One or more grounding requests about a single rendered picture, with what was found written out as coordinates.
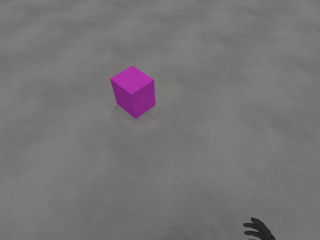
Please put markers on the carton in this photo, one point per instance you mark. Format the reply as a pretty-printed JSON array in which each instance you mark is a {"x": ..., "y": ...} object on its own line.
[{"x": 134, "y": 91}]

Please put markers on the robot right hand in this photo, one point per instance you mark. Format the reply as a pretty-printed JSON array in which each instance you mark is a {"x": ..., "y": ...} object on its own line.
[{"x": 264, "y": 233}]

